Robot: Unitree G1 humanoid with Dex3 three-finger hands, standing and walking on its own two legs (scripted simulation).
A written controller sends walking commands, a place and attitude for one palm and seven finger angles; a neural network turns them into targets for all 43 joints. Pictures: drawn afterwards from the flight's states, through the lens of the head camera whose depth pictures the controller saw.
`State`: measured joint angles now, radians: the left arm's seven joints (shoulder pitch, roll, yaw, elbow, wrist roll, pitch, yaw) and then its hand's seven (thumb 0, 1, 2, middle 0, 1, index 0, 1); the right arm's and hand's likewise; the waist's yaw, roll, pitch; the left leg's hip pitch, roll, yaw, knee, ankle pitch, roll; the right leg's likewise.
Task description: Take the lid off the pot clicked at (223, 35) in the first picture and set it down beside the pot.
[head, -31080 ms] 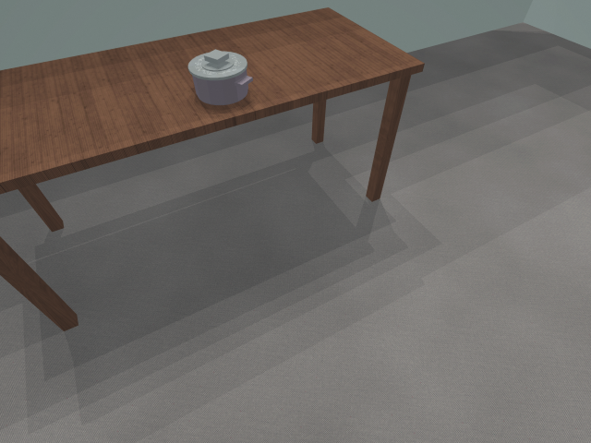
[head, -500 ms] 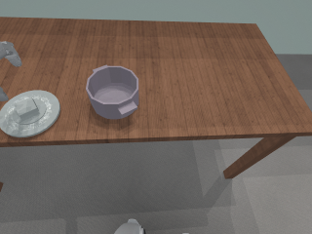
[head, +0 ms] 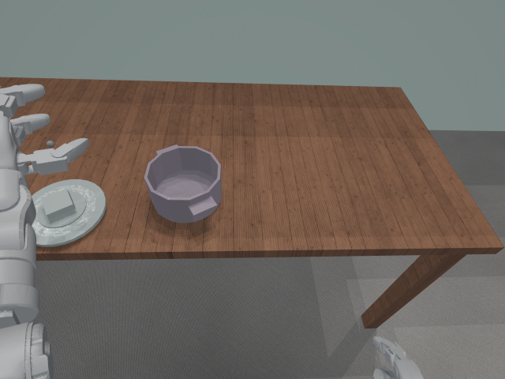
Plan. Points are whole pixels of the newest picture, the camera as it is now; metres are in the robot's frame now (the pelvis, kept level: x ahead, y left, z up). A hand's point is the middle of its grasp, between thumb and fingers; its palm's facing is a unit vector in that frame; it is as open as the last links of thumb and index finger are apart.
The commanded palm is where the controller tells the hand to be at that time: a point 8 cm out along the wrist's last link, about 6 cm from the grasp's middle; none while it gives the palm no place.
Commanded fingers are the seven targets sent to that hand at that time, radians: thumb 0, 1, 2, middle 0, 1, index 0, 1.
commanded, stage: draw the hand back to the body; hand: left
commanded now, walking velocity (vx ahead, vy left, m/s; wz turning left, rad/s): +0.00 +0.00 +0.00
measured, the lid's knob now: (58, 203) +0.44 +0.43 -0.05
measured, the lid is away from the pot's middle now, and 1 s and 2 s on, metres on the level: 0.26 0.26 0.26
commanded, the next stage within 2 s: step back with the hand held close in 1.42 s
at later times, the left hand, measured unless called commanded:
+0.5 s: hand (76, 182) +0.33 +0.26 +0.16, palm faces +0.52 -0.80 -0.30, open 8.3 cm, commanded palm +0.26 +0.29 +0.17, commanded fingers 0.00 0.86 0.88 -0.21 -0.33 -0.21 -0.33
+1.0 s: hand (75, 233) +0.25 +0.23 +0.16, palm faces +0.43 -0.84 -0.33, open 7.4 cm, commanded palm +0.19 +0.26 +0.18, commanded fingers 0.00 0.90 0.90 -0.20 -0.30 -0.20 -0.30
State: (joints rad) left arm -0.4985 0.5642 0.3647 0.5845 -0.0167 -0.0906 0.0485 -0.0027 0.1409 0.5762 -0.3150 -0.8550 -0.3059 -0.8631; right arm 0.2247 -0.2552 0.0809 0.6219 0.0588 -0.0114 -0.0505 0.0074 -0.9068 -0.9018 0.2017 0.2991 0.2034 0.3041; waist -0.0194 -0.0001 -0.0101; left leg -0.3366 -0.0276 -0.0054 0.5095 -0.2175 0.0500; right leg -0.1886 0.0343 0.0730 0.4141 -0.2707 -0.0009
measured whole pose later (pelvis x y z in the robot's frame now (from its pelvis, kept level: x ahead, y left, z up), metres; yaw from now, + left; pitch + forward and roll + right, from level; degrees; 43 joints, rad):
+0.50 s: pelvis +0.02 -0.06 +0.00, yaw +0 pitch -1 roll +0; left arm -0.11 0.45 0.42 0.22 -0.09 -0.03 0.07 0.01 0.65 0.79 -0.24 -0.48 -0.24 -0.49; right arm 0.16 -0.28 0.03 0.69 0.05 -0.03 -0.07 0.01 -0.91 -0.90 0.20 0.30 0.20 0.30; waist 0.03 0.05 0.00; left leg -0.19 0.02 -0.03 0.42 -0.22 -0.02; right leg -0.07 0.08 0.06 0.38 -0.29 -0.06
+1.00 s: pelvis +0.02 -0.04 +0.01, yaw +0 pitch -4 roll +0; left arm 0.26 0.37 0.33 -0.23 -0.11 -0.07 0.06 0.01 0.89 0.90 -0.21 -0.30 -0.21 -0.31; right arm 0.14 -0.22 0.04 0.67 0.01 -0.07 -0.08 0.01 -0.91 -0.90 0.20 0.30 0.20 0.30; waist 0.06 0.04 0.02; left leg -0.12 0.00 -0.02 0.39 -0.21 0.00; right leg 0.01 0.05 0.06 0.34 -0.28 -0.04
